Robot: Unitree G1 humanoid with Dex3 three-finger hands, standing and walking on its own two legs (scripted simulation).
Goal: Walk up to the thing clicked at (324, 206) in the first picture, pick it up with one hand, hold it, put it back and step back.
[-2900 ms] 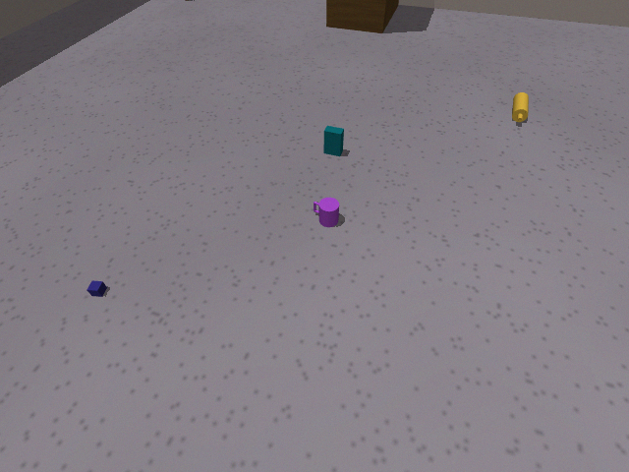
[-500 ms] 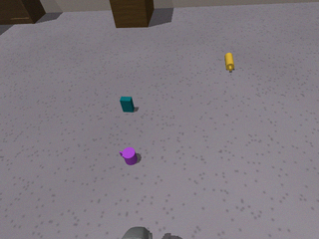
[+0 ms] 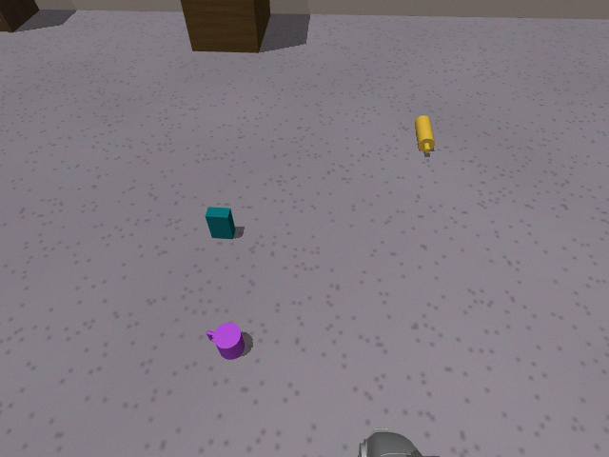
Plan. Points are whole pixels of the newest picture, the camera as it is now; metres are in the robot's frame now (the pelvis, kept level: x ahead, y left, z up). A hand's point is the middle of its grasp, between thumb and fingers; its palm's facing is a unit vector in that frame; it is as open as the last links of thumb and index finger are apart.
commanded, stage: walk up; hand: left
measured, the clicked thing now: (224, 339) +0.56 +0.28 -0.72
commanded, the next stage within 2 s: stand in 1.56 s
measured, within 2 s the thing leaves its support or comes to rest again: neither
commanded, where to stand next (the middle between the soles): +0.17 +0.01 m, yaw +1 degrees
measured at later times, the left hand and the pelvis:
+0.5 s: hand (128, 454) +0.16 +0.28 -0.17, palm faces -0.01 -0.93 -0.37, open 7.4 cm; pelvis +0.09 +0.01 -0.02, yaw +0 degrees
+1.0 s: hand (133, 446) +0.17 +0.27 -0.14, palm faces +0.01 -0.94 -0.35, open 7.4 cm; pelvis +0.10 +0.01 +0.01, yaw +1 degrees
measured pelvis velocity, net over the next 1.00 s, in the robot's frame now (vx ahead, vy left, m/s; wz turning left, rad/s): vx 0.10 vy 0.01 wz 0.01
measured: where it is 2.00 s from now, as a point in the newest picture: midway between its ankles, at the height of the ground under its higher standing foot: outside the picture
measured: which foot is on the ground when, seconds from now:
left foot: down 0.00-0.10, up 0.12-0.34, down 0.36-1.00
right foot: up 0.00-0.06, down 0.08-1.00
